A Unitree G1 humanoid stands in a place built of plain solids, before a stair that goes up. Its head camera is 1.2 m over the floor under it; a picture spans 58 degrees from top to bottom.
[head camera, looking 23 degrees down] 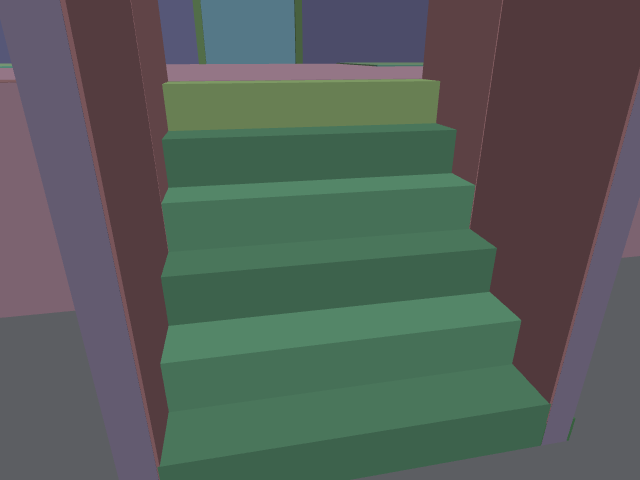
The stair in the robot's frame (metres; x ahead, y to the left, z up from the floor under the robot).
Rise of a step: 0.18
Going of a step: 0.20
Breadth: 1.20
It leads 11 degrees to the left of straight ahead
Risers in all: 6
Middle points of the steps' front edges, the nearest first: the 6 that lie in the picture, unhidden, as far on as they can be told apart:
0.95 -0.15 0.18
1.14 -0.11 0.37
1.34 -0.07 0.55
1.54 -0.03 0.73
1.74 0.01 0.92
1.93 0.04 1.10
